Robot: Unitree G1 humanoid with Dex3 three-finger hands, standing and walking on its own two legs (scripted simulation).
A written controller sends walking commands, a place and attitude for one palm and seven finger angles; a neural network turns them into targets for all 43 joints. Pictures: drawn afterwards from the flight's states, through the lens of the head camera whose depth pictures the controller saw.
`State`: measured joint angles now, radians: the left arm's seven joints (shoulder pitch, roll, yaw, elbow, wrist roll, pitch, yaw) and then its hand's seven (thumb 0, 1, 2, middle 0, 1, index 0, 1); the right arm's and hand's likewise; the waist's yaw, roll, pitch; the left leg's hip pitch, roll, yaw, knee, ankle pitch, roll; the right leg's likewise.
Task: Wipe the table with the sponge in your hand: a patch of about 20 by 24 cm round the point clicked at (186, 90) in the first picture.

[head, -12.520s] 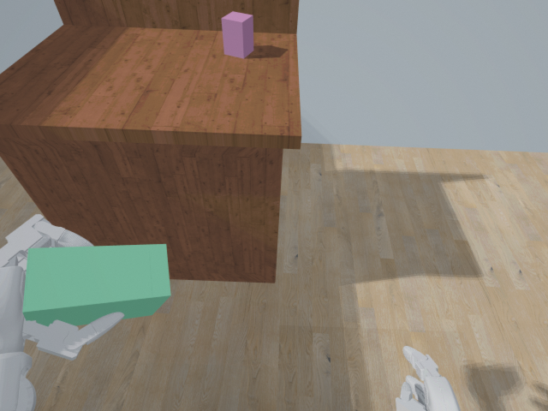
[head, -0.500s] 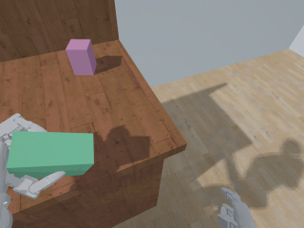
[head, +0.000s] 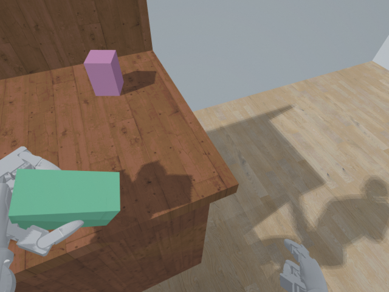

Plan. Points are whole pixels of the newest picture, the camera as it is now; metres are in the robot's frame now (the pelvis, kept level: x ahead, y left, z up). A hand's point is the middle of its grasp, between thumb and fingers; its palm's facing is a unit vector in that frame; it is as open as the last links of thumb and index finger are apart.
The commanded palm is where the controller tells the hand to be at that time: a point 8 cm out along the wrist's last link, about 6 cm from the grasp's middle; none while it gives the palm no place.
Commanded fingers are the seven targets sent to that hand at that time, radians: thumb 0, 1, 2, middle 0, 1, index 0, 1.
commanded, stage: shuffle to correct the standing spot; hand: left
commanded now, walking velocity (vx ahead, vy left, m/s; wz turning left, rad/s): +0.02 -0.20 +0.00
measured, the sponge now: (84, 201) +0.23 +0.19 +0.14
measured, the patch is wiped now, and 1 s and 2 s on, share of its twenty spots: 0.00 0.00 0.00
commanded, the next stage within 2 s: none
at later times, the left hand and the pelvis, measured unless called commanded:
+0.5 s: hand (46, 203) +0.21 +0.23 +0.16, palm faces +0.33 -0.87 -0.38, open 10.1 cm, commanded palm +0.16 +0.28 +0.18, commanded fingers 0.00 0.10 1.30 -1.20 -1.60 -1.20 -1.60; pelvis +0.00 +0.00 +0.00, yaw +0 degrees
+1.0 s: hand (43, 204) +0.21 +0.24 +0.16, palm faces +0.33 -0.87 -0.38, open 10.1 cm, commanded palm +0.16 +0.28 +0.18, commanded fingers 0.00 0.10 1.30 -1.20 -1.60 -1.20 -1.60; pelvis +0.00 +0.00 +0.00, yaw +0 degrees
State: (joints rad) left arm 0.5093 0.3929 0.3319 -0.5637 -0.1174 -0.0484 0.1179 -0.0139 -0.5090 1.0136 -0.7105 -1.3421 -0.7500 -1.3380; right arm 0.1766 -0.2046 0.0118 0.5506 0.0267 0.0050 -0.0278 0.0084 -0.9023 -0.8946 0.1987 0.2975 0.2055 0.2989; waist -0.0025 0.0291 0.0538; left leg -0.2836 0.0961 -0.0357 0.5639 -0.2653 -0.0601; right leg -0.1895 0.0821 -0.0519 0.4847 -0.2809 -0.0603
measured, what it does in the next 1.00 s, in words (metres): stands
